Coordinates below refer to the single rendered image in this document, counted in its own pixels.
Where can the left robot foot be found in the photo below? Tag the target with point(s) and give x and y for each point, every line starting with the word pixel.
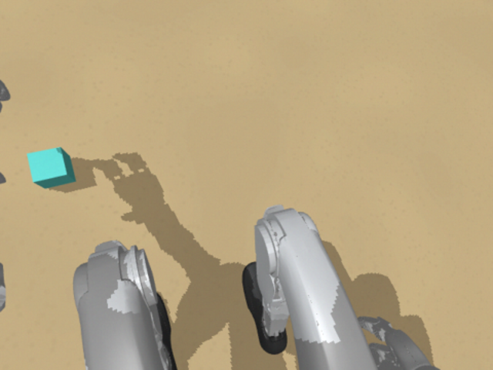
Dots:
pixel 166 330

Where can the cube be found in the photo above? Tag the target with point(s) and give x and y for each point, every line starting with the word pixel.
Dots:
pixel 51 168

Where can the right robot hand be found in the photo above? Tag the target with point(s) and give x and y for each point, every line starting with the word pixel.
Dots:
pixel 399 353

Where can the right robot foot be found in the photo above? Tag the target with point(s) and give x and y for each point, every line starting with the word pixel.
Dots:
pixel 254 299

